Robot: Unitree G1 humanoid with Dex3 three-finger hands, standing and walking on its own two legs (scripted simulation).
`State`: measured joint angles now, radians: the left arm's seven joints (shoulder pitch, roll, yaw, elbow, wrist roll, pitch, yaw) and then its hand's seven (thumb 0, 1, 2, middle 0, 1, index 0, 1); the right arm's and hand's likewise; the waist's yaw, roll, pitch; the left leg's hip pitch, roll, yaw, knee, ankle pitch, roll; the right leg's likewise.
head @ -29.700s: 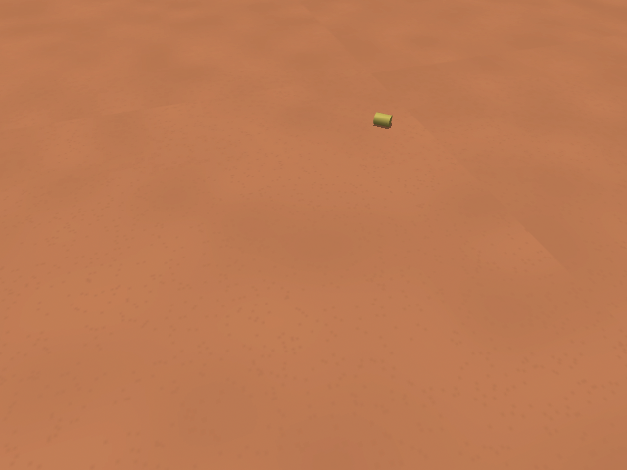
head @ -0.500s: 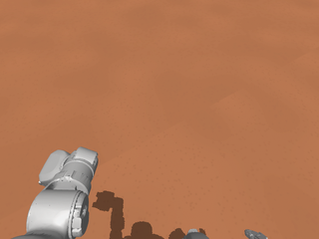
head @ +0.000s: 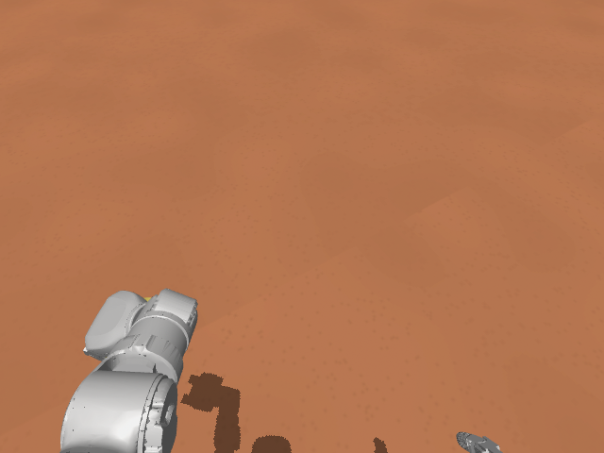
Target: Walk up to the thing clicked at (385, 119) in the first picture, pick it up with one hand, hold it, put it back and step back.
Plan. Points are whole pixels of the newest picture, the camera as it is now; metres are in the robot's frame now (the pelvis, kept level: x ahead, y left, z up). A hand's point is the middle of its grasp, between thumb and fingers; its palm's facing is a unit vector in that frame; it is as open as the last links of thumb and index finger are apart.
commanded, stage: hold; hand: left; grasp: from above
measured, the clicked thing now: (146, 337) +0.33 +0.23 -0.07
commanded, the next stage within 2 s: crouch in 1.44 s
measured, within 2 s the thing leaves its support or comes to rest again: neither
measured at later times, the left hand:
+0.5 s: hand (143, 342) +0.31 +0.22 -0.03, palm faces -0.06 -0.46 -0.89, open 10.1 cm
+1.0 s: hand (133, 338) +0.31 +0.23 -0.02, palm faces -0.05 -0.46 -0.89, open 10.1 cm
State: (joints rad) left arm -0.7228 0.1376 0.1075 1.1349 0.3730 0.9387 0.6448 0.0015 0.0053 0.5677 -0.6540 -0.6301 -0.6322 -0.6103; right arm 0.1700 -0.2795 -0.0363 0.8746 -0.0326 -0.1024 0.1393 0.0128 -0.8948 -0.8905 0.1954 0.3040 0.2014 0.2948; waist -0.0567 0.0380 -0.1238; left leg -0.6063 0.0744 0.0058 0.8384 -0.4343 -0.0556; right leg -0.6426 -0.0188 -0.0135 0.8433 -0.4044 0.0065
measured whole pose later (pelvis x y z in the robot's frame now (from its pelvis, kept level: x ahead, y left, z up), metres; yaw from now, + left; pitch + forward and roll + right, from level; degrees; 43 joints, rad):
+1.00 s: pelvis -0.01 +0.00 +0.01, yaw +0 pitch +8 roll +0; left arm -0.72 0.14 0.08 1.07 0.36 1.02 0.61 0.00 0.00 0.54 -0.69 -0.58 -0.66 -0.57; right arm 0.12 -0.28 -0.02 0.85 -0.01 -0.10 0.14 0.01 -0.90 -0.89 0.19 0.30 0.20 0.29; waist -0.04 0.04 -0.11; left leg -0.49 0.07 0.01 0.73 -0.38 -0.05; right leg -0.53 -0.02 -0.01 0.74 -0.35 0.01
